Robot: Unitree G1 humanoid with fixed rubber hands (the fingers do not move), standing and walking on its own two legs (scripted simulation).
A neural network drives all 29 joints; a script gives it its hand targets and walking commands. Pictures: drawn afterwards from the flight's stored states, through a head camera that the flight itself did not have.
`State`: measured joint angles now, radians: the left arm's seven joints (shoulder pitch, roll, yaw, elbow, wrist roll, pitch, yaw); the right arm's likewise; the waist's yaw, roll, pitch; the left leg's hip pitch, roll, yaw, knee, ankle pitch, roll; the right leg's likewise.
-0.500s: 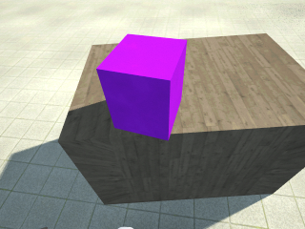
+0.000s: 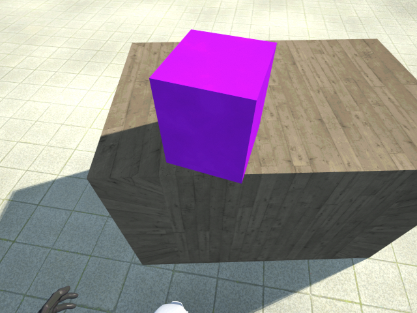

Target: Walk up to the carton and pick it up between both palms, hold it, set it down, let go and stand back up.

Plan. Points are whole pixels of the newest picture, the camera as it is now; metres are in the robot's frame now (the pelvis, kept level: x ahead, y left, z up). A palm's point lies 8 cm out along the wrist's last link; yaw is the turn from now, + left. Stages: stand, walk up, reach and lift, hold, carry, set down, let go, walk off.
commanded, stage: walk up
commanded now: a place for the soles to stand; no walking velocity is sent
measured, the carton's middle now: (216, 107) +0.55 +0.01 +0.08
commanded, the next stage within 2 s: none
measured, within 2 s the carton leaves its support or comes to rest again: neither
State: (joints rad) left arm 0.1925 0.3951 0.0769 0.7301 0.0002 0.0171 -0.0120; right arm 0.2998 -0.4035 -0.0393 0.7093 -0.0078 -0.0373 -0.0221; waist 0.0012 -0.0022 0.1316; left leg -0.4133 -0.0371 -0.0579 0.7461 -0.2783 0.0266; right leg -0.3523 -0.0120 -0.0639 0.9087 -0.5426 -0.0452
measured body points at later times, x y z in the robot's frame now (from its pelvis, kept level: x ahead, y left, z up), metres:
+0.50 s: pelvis +0.00 +0.01 +0.00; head +0.03 +0.01 +0.45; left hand +0.11 +0.33 -0.09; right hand +0.12 -0.30 -0.10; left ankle +0.05 +0.15 -0.71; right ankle +0.01 -0.09 -0.71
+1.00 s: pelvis +0.02 +0.03 +0.00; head +0.05 +0.03 +0.45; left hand +0.15 +0.35 -0.09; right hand +0.14 -0.28 -0.09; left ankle +0.05 +0.16 -0.71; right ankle +0.01 -0.09 -0.71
